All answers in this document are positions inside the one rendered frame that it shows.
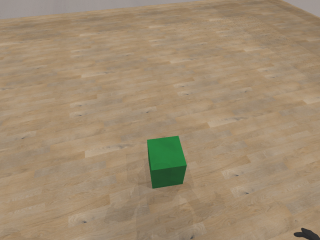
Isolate right robot hand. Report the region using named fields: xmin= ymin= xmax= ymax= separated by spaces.
xmin=294 ymin=228 xmax=320 ymax=240

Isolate carton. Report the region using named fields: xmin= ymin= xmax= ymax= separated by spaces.
xmin=147 ymin=136 xmax=187 ymax=189

